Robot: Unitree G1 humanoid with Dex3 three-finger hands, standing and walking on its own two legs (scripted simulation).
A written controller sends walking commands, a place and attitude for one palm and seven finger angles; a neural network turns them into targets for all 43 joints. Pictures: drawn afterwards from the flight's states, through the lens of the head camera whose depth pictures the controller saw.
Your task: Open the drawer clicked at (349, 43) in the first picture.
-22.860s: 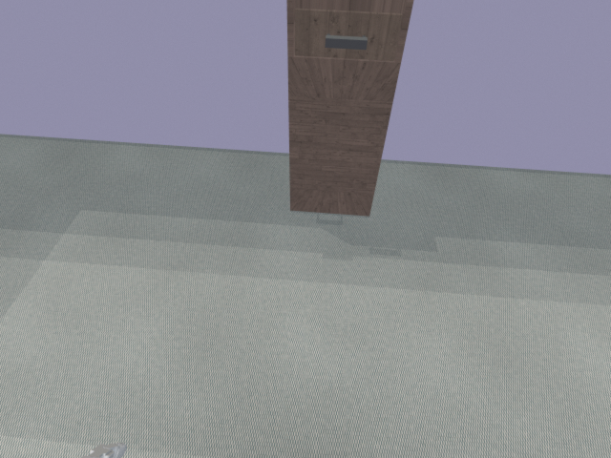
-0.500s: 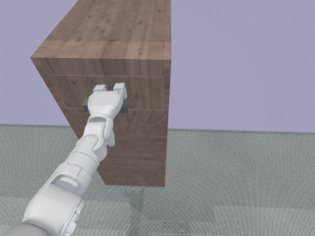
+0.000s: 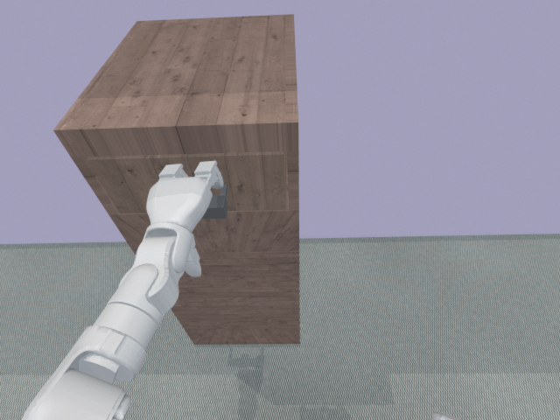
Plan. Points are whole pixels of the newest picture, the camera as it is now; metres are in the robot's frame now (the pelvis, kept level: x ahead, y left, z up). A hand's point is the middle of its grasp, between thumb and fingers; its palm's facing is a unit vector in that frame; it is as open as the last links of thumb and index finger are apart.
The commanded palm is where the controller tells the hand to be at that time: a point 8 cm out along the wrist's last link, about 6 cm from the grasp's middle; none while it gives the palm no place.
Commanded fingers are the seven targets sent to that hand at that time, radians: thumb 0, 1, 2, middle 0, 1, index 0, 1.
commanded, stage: lift the fingers back up to retry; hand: left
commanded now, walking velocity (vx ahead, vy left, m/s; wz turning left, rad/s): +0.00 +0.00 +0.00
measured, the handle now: (190, 198) +0.47 +0.18 +0.05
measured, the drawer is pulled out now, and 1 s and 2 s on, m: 0.00 0.00 0.00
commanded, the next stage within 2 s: re-aim the fingers above the handle in 0.38 s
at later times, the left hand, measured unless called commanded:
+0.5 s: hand (187, 225) +0.37 +0.15 +0.10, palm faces -0.01 -0.08 -1.00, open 13.8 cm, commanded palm +0.36 +0.17 +0.17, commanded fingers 0.00 -0.50 0.30 -0.30 -1.20 -0.30 -1.20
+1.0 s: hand (198, 215) +0.39 +0.13 +0.10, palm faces +0.04 -0.11 -0.99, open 13.8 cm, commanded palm +0.36 +0.17 +0.17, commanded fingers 0.00 -0.50 0.30 -0.30 -1.20 -0.30 -1.20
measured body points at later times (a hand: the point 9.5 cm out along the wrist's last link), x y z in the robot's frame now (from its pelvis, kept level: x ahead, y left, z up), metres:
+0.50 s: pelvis -0.02 -0.01 +0.00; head -0.01 -0.04 +0.45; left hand +0.36 +0.15 +0.15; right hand +0.18 -0.23 -0.10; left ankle -0.03 +0.07 -0.73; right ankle -0.04 -0.08 -0.73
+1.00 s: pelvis -0.01 -0.01 +0.01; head +0.01 -0.04 +0.45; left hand +0.38 +0.14 +0.15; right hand +0.13 -0.27 -0.12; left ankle -0.03 +0.07 -0.73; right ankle -0.04 -0.08 -0.73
